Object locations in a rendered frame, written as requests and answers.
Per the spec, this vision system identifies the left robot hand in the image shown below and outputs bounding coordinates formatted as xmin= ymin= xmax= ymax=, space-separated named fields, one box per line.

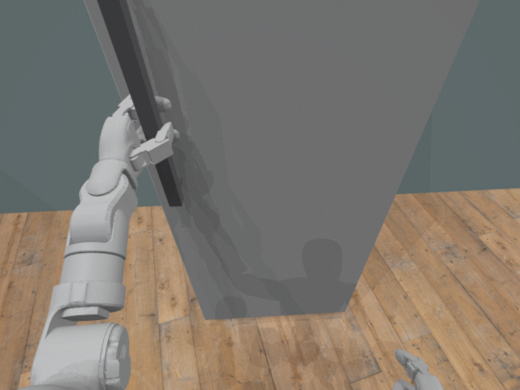
xmin=99 ymin=94 xmax=180 ymax=178

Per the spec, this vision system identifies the robot left upper arm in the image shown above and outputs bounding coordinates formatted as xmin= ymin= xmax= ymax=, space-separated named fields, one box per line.
xmin=17 ymin=323 xmax=131 ymax=390

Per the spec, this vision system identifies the left robot forearm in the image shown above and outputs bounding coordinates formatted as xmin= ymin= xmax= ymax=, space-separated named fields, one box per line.
xmin=30 ymin=159 xmax=138 ymax=386

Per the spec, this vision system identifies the fridge door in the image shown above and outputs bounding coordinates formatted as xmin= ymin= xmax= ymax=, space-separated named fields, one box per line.
xmin=84 ymin=0 xmax=480 ymax=320

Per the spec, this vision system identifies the handle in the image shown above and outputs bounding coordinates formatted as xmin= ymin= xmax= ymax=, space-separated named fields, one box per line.
xmin=97 ymin=0 xmax=184 ymax=206

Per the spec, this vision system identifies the right robot hand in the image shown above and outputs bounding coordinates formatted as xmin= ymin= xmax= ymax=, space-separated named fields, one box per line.
xmin=392 ymin=349 xmax=444 ymax=390

